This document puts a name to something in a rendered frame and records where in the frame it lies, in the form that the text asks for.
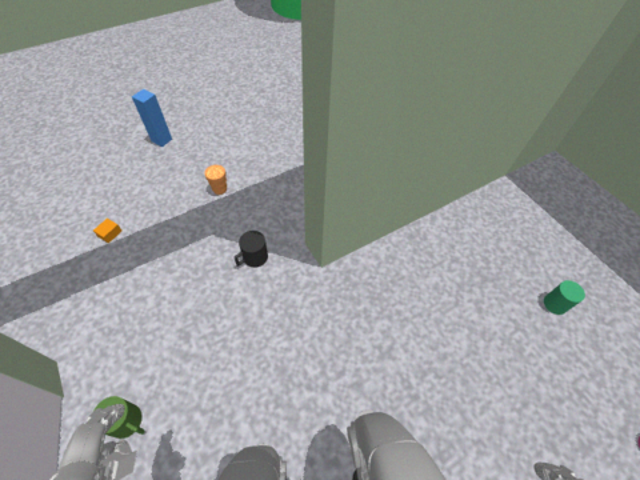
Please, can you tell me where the left robot hand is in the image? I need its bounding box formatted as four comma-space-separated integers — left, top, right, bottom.
59, 404, 137, 480

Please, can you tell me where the left robot arm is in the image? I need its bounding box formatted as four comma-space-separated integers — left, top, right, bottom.
49, 461, 100, 480

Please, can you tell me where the right robot hand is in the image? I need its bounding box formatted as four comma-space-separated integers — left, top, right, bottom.
534, 462, 583, 480

